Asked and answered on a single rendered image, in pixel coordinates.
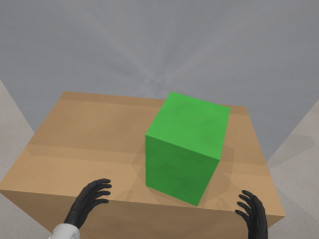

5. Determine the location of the robot left hand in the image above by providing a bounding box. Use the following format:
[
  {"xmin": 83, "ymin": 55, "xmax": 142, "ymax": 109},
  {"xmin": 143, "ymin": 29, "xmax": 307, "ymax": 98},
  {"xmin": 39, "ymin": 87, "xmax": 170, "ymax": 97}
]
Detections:
[{"xmin": 64, "ymin": 178, "xmax": 112, "ymax": 229}]

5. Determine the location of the pedestal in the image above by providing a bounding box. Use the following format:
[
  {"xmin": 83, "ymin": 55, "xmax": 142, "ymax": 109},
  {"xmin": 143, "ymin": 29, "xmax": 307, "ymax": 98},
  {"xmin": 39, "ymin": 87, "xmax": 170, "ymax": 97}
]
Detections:
[{"xmin": 0, "ymin": 91, "xmax": 286, "ymax": 239}]

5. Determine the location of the carton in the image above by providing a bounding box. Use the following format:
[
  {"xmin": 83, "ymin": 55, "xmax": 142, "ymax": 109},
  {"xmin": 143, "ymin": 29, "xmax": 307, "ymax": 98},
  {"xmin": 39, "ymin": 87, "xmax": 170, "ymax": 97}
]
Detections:
[{"xmin": 145, "ymin": 92, "xmax": 230, "ymax": 207}]

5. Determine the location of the robot right hand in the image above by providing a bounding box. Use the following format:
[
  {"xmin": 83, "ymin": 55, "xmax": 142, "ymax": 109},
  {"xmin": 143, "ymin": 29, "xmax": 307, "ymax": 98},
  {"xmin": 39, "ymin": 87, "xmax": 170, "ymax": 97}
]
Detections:
[{"xmin": 235, "ymin": 190, "xmax": 268, "ymax": 239}]

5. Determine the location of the left robot forearm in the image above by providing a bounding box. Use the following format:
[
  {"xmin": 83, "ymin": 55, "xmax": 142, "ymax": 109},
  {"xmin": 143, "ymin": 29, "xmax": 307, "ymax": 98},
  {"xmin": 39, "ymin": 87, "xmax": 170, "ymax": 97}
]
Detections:
[{"xmin": 47, "ymin": 223, "xmax": 80, "ymax": 239}]

